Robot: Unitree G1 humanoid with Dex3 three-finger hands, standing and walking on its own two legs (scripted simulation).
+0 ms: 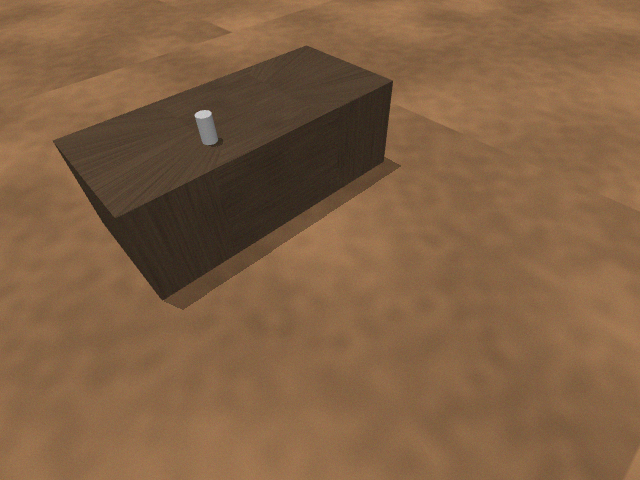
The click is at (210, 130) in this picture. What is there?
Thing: squat round
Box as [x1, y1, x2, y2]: [195, 110, 217, 144]
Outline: 198,111 195,113 195,118 202,142 204,144 212,144 217,141 217,136 211,113 208,110
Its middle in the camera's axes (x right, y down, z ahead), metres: -0.42 -0.41 +1.43
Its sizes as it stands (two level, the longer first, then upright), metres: 0.061 0.061 0.110
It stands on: a support 0.45 m high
